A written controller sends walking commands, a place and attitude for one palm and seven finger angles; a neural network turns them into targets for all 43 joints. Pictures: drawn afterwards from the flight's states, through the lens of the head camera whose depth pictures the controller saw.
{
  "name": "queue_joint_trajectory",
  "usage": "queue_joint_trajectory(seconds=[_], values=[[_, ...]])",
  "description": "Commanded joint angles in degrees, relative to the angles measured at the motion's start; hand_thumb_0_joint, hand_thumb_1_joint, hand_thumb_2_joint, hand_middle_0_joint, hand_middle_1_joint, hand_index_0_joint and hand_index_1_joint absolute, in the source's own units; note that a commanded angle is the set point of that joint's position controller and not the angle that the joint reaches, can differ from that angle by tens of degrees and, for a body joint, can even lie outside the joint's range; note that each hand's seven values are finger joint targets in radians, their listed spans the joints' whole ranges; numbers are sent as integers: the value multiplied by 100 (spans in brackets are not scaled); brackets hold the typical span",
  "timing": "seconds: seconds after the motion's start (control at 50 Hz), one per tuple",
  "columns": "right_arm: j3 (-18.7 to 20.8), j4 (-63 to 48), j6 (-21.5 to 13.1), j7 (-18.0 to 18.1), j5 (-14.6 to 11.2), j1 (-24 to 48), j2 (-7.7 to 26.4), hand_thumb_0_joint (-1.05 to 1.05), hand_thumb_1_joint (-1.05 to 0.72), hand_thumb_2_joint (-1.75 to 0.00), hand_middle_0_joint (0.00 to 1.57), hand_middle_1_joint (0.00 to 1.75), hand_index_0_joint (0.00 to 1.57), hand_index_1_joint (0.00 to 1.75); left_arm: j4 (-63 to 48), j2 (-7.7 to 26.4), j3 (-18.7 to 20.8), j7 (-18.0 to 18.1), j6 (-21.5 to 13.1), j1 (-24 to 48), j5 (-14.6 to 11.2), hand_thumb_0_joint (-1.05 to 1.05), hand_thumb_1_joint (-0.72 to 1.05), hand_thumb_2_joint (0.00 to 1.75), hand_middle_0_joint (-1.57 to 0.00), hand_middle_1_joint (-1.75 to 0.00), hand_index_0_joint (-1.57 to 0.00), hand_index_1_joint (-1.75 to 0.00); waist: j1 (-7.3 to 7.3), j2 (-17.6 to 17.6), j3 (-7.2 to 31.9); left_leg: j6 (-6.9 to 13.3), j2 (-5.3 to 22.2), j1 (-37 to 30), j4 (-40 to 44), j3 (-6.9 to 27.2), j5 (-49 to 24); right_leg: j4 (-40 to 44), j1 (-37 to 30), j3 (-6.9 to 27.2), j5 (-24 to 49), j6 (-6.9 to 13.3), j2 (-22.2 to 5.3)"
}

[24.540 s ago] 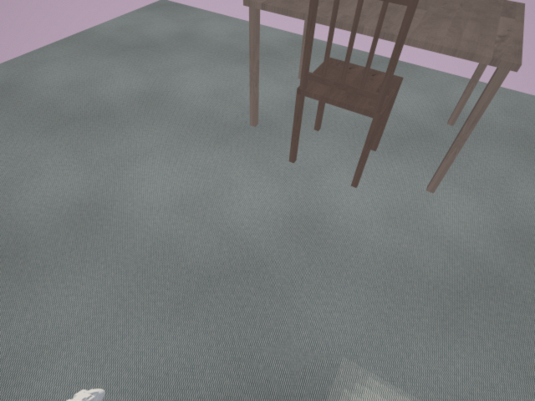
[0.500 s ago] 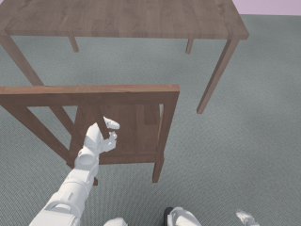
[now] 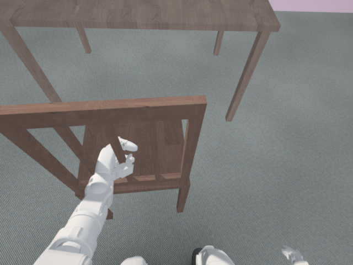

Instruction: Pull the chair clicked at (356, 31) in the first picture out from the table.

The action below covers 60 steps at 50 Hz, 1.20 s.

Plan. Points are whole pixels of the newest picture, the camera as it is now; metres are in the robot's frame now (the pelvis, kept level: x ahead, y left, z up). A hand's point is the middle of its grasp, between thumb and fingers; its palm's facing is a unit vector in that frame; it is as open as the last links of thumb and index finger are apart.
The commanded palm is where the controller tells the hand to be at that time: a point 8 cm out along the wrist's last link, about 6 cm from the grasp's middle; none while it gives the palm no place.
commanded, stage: step backward, pulling the chair out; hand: left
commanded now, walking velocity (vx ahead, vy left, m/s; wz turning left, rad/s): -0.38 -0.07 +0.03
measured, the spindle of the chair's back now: (121, 157) +0.37 +0.15 -0.05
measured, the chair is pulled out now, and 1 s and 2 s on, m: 0.44 0.62 0.62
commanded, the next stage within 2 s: stop walking, hand still on the chair in 0.32 s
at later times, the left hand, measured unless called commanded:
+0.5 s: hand (123, 215) +0.23 +0.12 -0.06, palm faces +0.00 -0.99 -0.17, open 4.8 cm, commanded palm +0.21 +0.18 -0.04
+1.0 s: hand (124, 240) +0.18 +0.11 -0.06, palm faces -0.03 -0.98 -0.18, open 4.9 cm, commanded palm +0.16 +0.17 -0.04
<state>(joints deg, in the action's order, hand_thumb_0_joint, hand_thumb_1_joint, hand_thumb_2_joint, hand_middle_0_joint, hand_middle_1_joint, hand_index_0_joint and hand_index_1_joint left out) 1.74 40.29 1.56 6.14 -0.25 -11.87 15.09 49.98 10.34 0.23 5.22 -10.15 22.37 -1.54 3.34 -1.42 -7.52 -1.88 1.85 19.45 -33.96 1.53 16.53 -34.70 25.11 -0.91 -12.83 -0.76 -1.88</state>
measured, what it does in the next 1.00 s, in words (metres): steps on the spot: right foot, then right foot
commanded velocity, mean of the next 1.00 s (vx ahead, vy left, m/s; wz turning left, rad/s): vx -0.06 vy -0.01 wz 0.01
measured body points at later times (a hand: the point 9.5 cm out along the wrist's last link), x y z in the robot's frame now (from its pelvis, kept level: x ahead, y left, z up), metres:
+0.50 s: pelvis -0.11 -0.01 +0.00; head -0.05 -0.01 +0.44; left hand +0.22 +0.18 -0.04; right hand -0.02 -0.26 -0.13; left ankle -0.06 +0.13 -0.73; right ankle -0.07 -0.15 -0.73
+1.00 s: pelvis -0.09 -0.01 +0.01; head -0.09 -0.01 +0.46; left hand +0.17 +0.17 -0.04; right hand +0.01 -0.28 -0.10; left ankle -0.06 +0.13 -0.73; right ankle -0.07 -0.15 -0.73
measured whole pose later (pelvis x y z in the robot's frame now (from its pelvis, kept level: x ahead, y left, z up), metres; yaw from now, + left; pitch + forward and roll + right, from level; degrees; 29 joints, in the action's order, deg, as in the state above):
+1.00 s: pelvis -0.09 -0.01 +0.01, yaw -3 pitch -2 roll +0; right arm 0.0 41.0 -0.8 6.4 -1.5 -13.6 14.3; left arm 44.3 7.7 -1.9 4.8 -7.9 5.3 -1.0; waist 1.4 1.0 -2.4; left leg -1.9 2.2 12.8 -27.7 0.9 12.7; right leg -26.7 12.9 0.5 -11.5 -1.4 -1.1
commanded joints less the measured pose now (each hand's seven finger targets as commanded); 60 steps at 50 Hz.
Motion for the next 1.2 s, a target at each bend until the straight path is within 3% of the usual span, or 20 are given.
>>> queue_joint_trajectory(seconds=[0.0,0.04,0.06,0.1,0.14,0.16,0.22,0.26,0.3,0.34,0.4,0.42,0.46,0.5,0.54,0.64,0.72,0.84,1.04,1.18], values=[[222,-461,-257,-120,68,-212,614,0,-90,-90,20,30,20,30,-1212,444,-27,-12,-537,1553,118,0,90,90,-50,-145,-50,-145,-141,1550,2096,855,1661,-1076,373,1053,-4472,-62,-994,199,-152,159,-46],[256,-366,-304,-155,34,-341,655,0,-90,-90,20,30,20,30,-911,589,45,-17,-568,1636,192,0,90,90,-50,-145,-50,-145,-66,996,2302,600,1480,-1252,-29,821,-4494,553,-1417,276,1237,187,-162],[240,-363,-308,-148,39,-250,659,0,-90,-90,20,30,20,30,-826,613,33,-22,-603,1767,226,0,90,90,-50,-145,-50,-145,-72,983,2149,462,1345,-890,9,694,-3943,625,-1529,308,1771,221,-288],[321,-342,-268,-65,-44,-383,646,0,-90,-90,20,30,20,30,-708,1069,338,53,-682,1776,208,0,90,90,-50,-145,-50,-145,38,132,2724,120,805,-533,-310,117,-2439,687,-2187,815,3439,388,-806],[257,-377,-249,4,-99,-177,608,0,-90,-90,20,30,20,30,-328,1208,405,49,-597,1404,132,0,90,90,-50,-145,-50,-145,-123,-334,2727,-61,180,-48,-1177,25,730,1078,-1963,1478,3563,830,-1626],[193,-417,-228,14,-91,-72,564,0,-90,-90,20,30,20,30,-159,1153,405,48,-509,1325,122,0,90,90,-50,-145,-50,-145,-208,-416,2575,-34,100,159,-1465,199,1230,1206,-1729,1457,2673,864,-1780],[28,-387,-251,15,-89,-75,560,0,-90,-90,20,30,20,30,-125,938,368,16,-342,1285,73,0,90,90,-50,-145,-50,-145,-219,-700,2359,35,133,-43,-841,302,944,1102,-1439,1029,1567,721,-1512],[4,-356,-269,77,-88,-188,604,0,-90,-90,20,30,20,30,-186,882,316,21,-310,1278,1,0,90,90,-50,-145,-50,-145,-151,-499,2213,143,335,-552,683,131,65,818,-1211,628,863,362,-1049],[98,-497,-237,76,-58,-97,749,0,-90,-90,20,30,20,30,-333,571,109,-20,-378,1445,-29,0,90,90,-50,-145,-50,-145,-241,742,2019,678,1315,-154,1276,1022,-992,-53,-1148,191,-141,-46,-154],[43,-563,-198,28,-4,87,613,0,-90,-90,20,30,20,30,-702,491,-29,-37,-407,1924,-17,0,90,90,-50,-145,-50,-145,-255,1851,1775,1038,1789,416,1520,1517,-968,-909,-1186,121,-1024,16,-33],[134,-373,-268,-83,-52,-308,685,0,-90,-90,20,30,20,30,-354,425,-19,-85,-352,1920,-33,0,90,90,-50,-145,-50,-145,-235,1036,1772,981,1726,-527,607,1285,-2695,-80,-1012,161,-795,55,6],[133,-584,-319,-125,-101,-307,645,0,-90,-90,20,30,20,30,-1415,528,-27,-119,-435,2012,-43,0,90,90,-50,-145,-50,-145,-231,1058,1981,874,1585,-768,478,1159,-2565,396,-1288,139,-447,46,-7],[68,-609,-398,-95,-122,-226,614,0,-90,-90,20,30,20,30,-1444,603,-10,-123,-333,1551,27,0,90,90,-50,-145,-50,-145,-180,1072,2045,653,1211,-824,394,832,-1967,945,-1588,216,353,61,-98],[65,-684,-424,-69,-191,-114,601,0,-90,-90,20,30,20,30,-1414,846,203,-33,-193,1338,49,0,90,90,-50,-145,-50,-145,-200,758,2069,382,854,-284,779,351,-14,852,-1697,350,-538,94,-170],[47,-622,-432,-16,-200,-134,567,0,-90,-90,20,30,20,30,-1330,1047,296,32,-113,1048,27,0,90,90,-50,-145,-50,-145,-162,438,1801,298,498,-427,738,84,988,1330,-1160,697,-1502,175,-362],[-19,-514,-494,55,-103,23,476,0,-90,-90,20,30,20,30,-1559,1229,487,103,-84,782,70,0,90,90,-50,-145,-50,-145,-159,28,1651,315,172,-871,478,-32,674,1879,-880,1013,-1883,227,-663],[-47,-543,-539,56,-65,115,396,0,-90,-90,20,30,20,30,-1554,975,436,81,-69,419,77,0,90,90,-50,-145,-50,-145,-206,-332,1537,321,143,-835,602,70,256,1946,-1192,1044,-1474,213,-729],[-19,-533,-481,61,-126,131,428,0,-90,-90,20,30,20,30,-1374,731,197,49,-47,-81,52,0,90,90,-50,-145,-50,-145,-216,10,1081,330,278,-966,903,188,32,1899,-853,813,-1331,175,-557],[-59,-737,-479,46,-115,233,462,0,-90,-90,20,30,20,30,-2066,473,-111,57,-69,-596,130,0,90,90,-50,-145,-50,-145,-266,534,1554,379,569,-1083,1280,371,-1407,1096,-1553,327,678,118,-246],[-108,-767,-438,23,-64,293,398,0,-90,-90,20,30,20,30,-2221,386,-169,83,17,-982,132,0,90,90,-50,-145,-50,-145,-261,231,1661,300,521,-1243,1141,235,-1678,1137,-1646,358,1143,146,-311]])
